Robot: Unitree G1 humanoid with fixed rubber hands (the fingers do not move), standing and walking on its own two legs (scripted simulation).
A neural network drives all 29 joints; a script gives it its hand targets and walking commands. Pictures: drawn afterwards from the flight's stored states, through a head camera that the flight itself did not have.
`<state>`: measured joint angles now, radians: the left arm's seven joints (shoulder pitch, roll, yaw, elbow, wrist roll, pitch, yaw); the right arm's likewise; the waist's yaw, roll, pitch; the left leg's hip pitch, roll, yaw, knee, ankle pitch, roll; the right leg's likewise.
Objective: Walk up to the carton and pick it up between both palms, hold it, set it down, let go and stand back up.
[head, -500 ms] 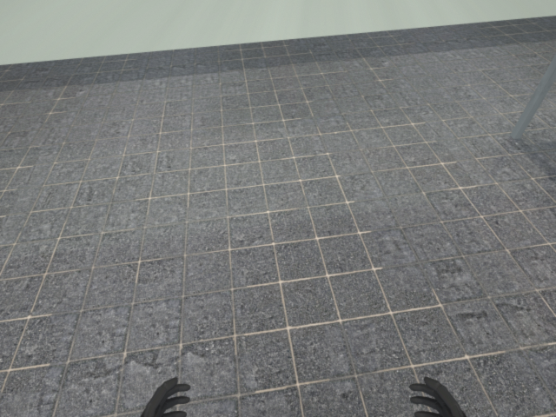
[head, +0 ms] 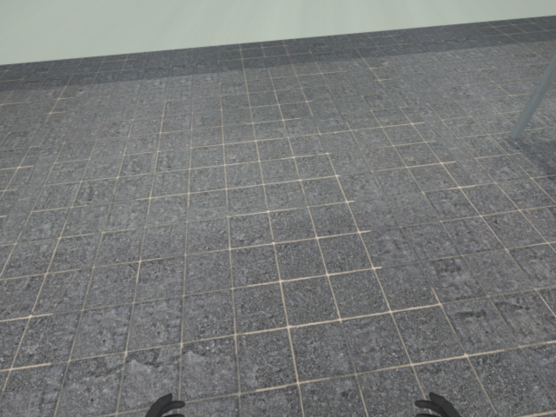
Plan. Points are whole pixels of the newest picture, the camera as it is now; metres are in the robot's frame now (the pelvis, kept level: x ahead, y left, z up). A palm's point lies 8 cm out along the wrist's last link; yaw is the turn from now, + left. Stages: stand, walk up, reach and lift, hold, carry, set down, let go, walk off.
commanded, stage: stand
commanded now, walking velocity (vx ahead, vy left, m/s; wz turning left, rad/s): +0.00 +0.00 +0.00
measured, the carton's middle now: out of the picture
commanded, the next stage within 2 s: walk up in 1.78 s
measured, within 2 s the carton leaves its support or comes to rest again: neither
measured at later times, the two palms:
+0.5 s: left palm out of the picture +0.11 +0.23 -0.10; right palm out of the picture +0.11 -0.22 -0.10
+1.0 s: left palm out of the picture +0.09 +0.23 -0.11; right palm out of the picture +0.09 -0.23 -0.11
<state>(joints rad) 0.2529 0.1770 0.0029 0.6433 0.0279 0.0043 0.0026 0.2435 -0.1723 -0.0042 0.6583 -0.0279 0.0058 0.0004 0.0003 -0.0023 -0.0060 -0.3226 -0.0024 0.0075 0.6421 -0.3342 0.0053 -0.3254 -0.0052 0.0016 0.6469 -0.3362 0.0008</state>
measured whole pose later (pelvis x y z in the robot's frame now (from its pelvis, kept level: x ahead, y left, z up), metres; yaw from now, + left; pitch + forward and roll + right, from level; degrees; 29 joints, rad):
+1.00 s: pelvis +0.00 +0.00 +0.01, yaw +0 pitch +0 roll +0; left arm 0.29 0.17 0.03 0.75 0.02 0.00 0.02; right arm 0.27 -0.16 -0.03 0.76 -0.02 0.00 -0.02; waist 0.00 0.00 0.01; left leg -0.27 -0.01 0.01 0.57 -0.30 0.01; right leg -0.27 -0.01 0.00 0.58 -0.30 0.00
